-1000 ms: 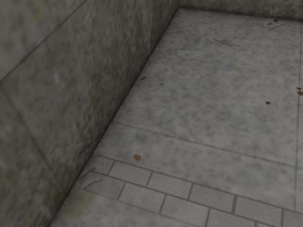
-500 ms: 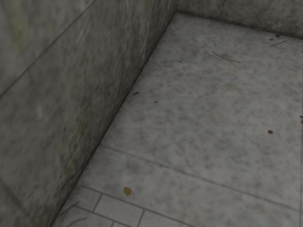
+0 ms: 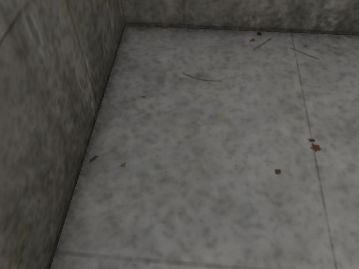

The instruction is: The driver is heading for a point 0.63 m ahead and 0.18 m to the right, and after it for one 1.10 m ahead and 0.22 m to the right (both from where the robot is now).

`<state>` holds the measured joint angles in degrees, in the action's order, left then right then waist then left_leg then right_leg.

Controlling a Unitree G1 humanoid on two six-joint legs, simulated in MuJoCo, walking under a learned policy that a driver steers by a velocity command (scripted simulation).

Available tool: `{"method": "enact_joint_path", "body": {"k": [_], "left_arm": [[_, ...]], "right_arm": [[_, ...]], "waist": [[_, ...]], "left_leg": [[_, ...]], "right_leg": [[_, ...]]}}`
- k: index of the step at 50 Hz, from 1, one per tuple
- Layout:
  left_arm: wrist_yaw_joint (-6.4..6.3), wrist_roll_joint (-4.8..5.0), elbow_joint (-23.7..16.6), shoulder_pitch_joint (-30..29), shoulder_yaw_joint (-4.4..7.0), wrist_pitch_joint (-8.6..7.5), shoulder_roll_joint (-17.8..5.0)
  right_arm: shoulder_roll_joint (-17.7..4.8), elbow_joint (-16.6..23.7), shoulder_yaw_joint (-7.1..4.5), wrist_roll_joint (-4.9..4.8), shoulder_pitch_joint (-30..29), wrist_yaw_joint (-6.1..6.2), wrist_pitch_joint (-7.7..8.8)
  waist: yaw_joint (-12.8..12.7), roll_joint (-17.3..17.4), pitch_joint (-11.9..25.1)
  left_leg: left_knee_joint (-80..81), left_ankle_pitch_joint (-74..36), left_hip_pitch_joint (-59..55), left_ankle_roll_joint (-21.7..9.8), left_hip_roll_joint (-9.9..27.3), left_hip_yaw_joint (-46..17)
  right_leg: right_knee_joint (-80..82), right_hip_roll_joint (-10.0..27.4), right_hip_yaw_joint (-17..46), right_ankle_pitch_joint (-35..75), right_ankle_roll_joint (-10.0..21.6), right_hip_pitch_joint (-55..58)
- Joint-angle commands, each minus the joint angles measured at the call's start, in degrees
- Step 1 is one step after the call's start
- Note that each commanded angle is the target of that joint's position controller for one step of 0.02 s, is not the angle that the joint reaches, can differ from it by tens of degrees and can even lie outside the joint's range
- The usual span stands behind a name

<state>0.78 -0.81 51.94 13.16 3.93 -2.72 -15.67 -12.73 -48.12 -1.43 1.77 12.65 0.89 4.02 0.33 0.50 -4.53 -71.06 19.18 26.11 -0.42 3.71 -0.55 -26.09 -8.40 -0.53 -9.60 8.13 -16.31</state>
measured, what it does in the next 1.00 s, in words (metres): walks ahead, turning right: left foot, then right foot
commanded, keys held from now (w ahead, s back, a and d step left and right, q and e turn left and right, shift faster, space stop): w+e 0.80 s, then e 0.20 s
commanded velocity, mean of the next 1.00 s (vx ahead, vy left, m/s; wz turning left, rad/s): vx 0.47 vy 0.00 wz -0.58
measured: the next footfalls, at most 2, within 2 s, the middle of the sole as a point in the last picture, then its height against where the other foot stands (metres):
left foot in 0.38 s outside the picture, level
right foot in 0.90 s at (239, 231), level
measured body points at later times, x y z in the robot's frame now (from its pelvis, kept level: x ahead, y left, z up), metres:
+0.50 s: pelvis +0.30 +0.03 +0.00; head +0.33 +0.04 +0.45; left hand +0.39 +0.31 -0.14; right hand +0.39 -0.26 -0.09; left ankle +0.37 +0.11 -0.73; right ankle +0.14 -0.03 -0.65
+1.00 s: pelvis +0.52 -0.10 -0.01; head +0.56 -0.13 +0.44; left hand +0.81 +0.01 -0.12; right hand +0.40 -0.33 -0.15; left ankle +0.49 +0.09 -0.62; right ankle +0.55 -0.17 -0.73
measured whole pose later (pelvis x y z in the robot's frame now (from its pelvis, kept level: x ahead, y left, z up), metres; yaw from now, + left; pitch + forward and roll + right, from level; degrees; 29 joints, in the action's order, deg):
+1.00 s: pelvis +0.52 -0.10 -0.01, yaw -35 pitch +1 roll +0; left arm 0.3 -1.2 43.3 6.7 2.5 -1.0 -14.6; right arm -13.0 -48.3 -1.8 0.1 18.6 1.4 2.6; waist 2.0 0.2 -4.1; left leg -73.5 25.9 21.4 1.8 4.2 2.6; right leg -33.1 -6.4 -2.5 -11.6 7.0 -22.6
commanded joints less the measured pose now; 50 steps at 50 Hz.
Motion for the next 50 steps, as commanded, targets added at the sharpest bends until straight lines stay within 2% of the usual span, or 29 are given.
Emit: {"method": "enact_joint_path", "body": {"k": [1,3,6,11,13,14,16,18,19,20,21,22,23,25,26,29,31,33,35,38,41,43,44,45,46,47,48,49,50], "left_arm": [[-0.16,0.54,-2.5,1.8,1.49,-1.92,-7.0],[-0.06,0.85,-2.1,4.4,1.98,-1.68,-8.3],[-0.67,1.24,-1.5,8.9,1.92,-0.74,-7.9],[-1.28,0.52,-1.2,14.5,2.0,-0.19,-8.0],[-1.76,-0.3,-0.7,16.2,2.16,0.07,-8.1],[-1.67,-0.23,-1.3,16.0,2.03,-0.13,-8.0],[-1.72,-0.11,-2.0,14.2,2.52,-0.44,-9.7],[-1.34,-0.3,-3.4,10.3,2.56,-1.21,-10.6],[-0.63,0.54,-4.2,9.9,1.93,-1.8,-8.7],[-0.66,2.4,-5.6,15.8,0.85,-1.92,-3.6],[-1.11,0.18,-5.3,15.1,1.27,-1.15,-7.0],[-0.95,-1.25,-4.8,11.5,1.67,-0.59,-9.2],[-0.21,-1.22,-5.2,8.8,1.31,-0.63,-8.0],[0.62,-1.55,-5.7,6.6,0.92,0.15,-6.3],[1.09,-1.18,-5.7,6.8,0.67,0.82,-5.6],[1.75,-1.51,-7.7,3.4,0.14,1.93,-4.0],[2.15,-1.6,-10.6,-2.3,-0.22,2.12,-3.0],[2.85,-0.93,-12.3,-5.6,-0.73,1.98,-2.1],[3.36,-0.74,-14.0,-9.3,-1.31,1.82,-1.1],[3.8,-0.73,-16.2,-14.7,-1.66,1.93,-1.1],[2.88,-1.95,-16.1,-13.0,-1.48,1.53,-1.9],[2.01,-2.59,-12.3,-2.4,-0.82,0.55,-2.8],[1.21,-3.13,-9.2,4.4,0.07,0.01,-4.5],[0.49,-3.08,-8.2,6.7,1.08,-0.12,-8.4],[0.17,-1.67,-11.1,5.3,2.69,0.5,-14.7],[-0.86,0.18,-11.0,9.3,2.83,1.63,-12.4],[-1.39,0.24,-9.9,5.1,2.3,1.76,-11.1],[-1.5,0.48,-9.6,1.8,1.43,1.9,-7.8],[-1.71,0.46,-9.7,-0.1,0.9,1.87,-6.3]], "right_arm": [[-4.6,2.5,-1.22,1.4,5.3,-0.68,-1.97],[-4.8,4.5,-1.42,1.22,0.6,-1.26,-2.23],[-5.4,7.2,-1.31,1.06,-7.4,-1.45,-2.25],[-5.9,10.5,-0.58,0.36,-16.5,-1.96,-1.55],[-6.7,11.6,-0.65,0.28,-18.4,-2.1,-1.34],[-6.9,11.9,-0.7,-0.29,-18.4,-1.86,-0.93],[-7.7,11.7,-0.73,-0.1,-16.1,-1.22,-0.25],[-10.7,7.8,-1.83,-0.32,-3.5,-0.04,0.66],[-13.9,6.8,-2.75,0.6,4.5,0.75,1.56],[-19.7,7.4,-4.15,1.85,10.3,1.39,1.23],[-17.0,6.9,-3.97,-0.01,7.6,1.37,-0.02],[-12.3,7.6,-2.97,-0.3,3.4,1.09,-0.4],[-9.7,7.4,-2.38,-0.15,0.0,0.96,-0.35],[-8.0,5.6,-1.9,-0.21,0.8,1.05,0.24],[-8.1,4.5,-1.89,-0.04,1.7,0.86,0.69],[-7.6,2.3,-2.06,-1.11,4.4,0.28,1.95],[-7.0,0.9,-2.0,-1.0,6.2,0.4,2.21],[-5.7,0.1,-1.65,-0.77,6.3,0.1,2.12],[-6.5,-0.6,-1.85,-0.86,6.9,-0.19,2.29],[-8.6,-1.9,-2.31,-1.03,9.7,-0.18,2.46],[-10.2,-3.2,-2.38,-1.18,11.5,0.4,2.05],[-11.8,-2.8,-2.78,-1.99,11.0,1.05,1.16],[-12.4,-2.6,-2.98,-2.09,11.5,1.08,0.55],[-9.0,-1.0,-2.56,-1.57,14.4,0.82,0.39],[-5.0,2.6,-1.58,-3.09,19.7,0.35,0.1],[-9.9,3.1,-2.71,-2.03,13.1,0.33,-0.36],[-7.6,4.9,-2.04,-2.64,8.0,0.49,-0.43],[-7.3,4.7,-1.82,-1.77,6.9,0.79,-0.64],[-7.1,4.7,-1.85,-0.52,6.9,0.92,-1.68]], "waist": [[2.5,-0.1,5.1],[1.1,-1.0,4.4],[-2.2,-3.8,2.6],[-5.8,-3.9,2.6],[-6.3,-4.3,2.0],[-6.0,-4.2,2.4],[-4.1,-5.5,2.7],[1.5,-4.9,7.8],[5.3,-0.2,13.8],[5.0,11.0,23.4],[3.4,14.3,23.2],[2.2,6.8,12.8],[1.1,3.8,7.3],[0.3,4.4,3.4],[-0.2,4.6,3.0],[-0.8,4.7,2.2],[-0.4,4.3,0.5],[-0.5,6.1,0.9],[-0.4,5.9,0.7],[0.7,5.0,-0.3],[-0.7,5.5,1.2],[-4.5,5.5,6.8],[-7.4,3.5,11.1],[-6.1,-3.4,16.4],[-3.0,-14.7,26.9],[-6.9,-2.0,27.5],[-5.0,-3.9,18.0],[-2.4,-0.9,10.4],[-0.3,-0.9,6.8]], "left_leg": [[5.6,-2.0,4.1,1.8,1.7,-0.7],[11.7,-6.4,5.7,2.8,1.5,0.6],[19.7,-12.7,11.5,3.8,1.2,0.5],[30.1,-17.1,14.1,3.3,-1.1,0.0],[32.6,-15.6,14.2,2.8,-2.2,-0.1],[34.8,-15.2,11.9,2.0,-2.8,-0.1],[39.6,-13.7,4.9,0.4,-3.6,-1.6],[44.0,-11.7,-13.0,-1.9,-5.7,-1.0],[46.4,-7.6,-26.3,-4.4,1.8,-8.1],[49.0,3.8,-43.2,-10.2,18.2,-30.6],[55.0,14.9,-41.0,-11.7,22.3,-44.2],[56.2,21.0,-32.1,-10.9,19.1,-37.5],[57.6,14.2,-26.3,-9.8,16.3,-29.9],[59.6,0.0,-20.7,-7.6,12.2,-17.7],[60.1,-4.9,-20.1,-6.8,10.7,-13.8],[61.2,-13.3,-20.3,-7.4,11.0,-7.2],[61.8,-17.9,-20.8,-7.5,12.1,-3.1],[60.5,-26.2,-20.2,-6.0,10.2,2.3],[60.0,-30.0,-17.9,-5.0,9.0,6.6],[60.3,-33.3,-19.2,-4.5,10.1,9.2],[52.1,-57.9,-26.3,-3.9,10.9,12.0],[36.1,-68.0,-27.3,-3.2,10.3,12.9],[22.8,-59.0,-23.4,-1.6,9.0,14.1],[5.3,-17.4,-8.3,0.1,5.6,13.6],[-16.4,20.0,9.6,2.7,-3.2,8.3],[-15.2,12.4,11.2,2.7,-0.9,-0.5],[-12.2,7.9,13.7,2.3,0.7,-1.0],[-6.0,5.5,12.6,2.1,2.2,-0.9],[-2.2,4.6,10.3,2.3,2.7,-1.1]], "right_leg": [[12.1,15.8,17.8,22.0,8.3,4.4],[12.9,14.0,16.9,20.9,6.8,4.3],[13.4,12.7,17.7,19.9,4.9,8.2],[10.6,13.6,20.8,23.0,4.5,16.1],[8.4,14.2,22.2,26.0,4.8,18.8],[7.3,14.3,22.7,27.0,4.6,18.7],[5.4,15.0,24.4,27.1,3.5,17.2],[-4.7,11.6,23.0,33.6,0.9,12.9],[-17.2,8.2,19.8,26.2,-0.6,6.7],[-35.4,0.5,12.0,-0.9,-2.9,-8.1],[-42.7,0.6,8.5,-21.3,-2.9,-16.1],[-44.6,4.7,8.2,-16.0,-2.8,-19.4],[-43.0,6.6,7.0,-11.0,-3.0,-19.3],[-39.1,9.0,5.7,-8.0,-3.6,-17.8],[-39.0,8.9,4.9,-6.8,-3.9,-17.0],[-37.5,9.4,4.2,-4.1,-5.0,-20.5],[-34.9,10.8,3.5,-0.6,-5.4,-24.9],[-30.0,10.8,1.9,4.1,-5.6,-24.3],[-23.2,10.6,-0.5,9.0,-5.0,-19.9],[-15.7,9.7,-4.2,9.8,-3.0,-15.6],[-12.5,6.0,-7.2,2.5,-0.3,-11.3],[-7.0,1.7,-7.7,1.4,1.9,-0.8],[-0.5,1.7,-6.3,7.6,3.3,9.4],[-4.6,13.3,6.9,24.3,5.8,24.4],[-6.8,32.6,35.0,55.9,18.7,40.5],[-3.9,30.0,30.2,58.4,17.7,35.5],[-0.9,27.3,23.9,52.1,15.8,27.2],[2.0,23.3,19.9,46.7,11.9,17.8],[3.8,19.9,17.2,44.1,9.5,11.3]]}}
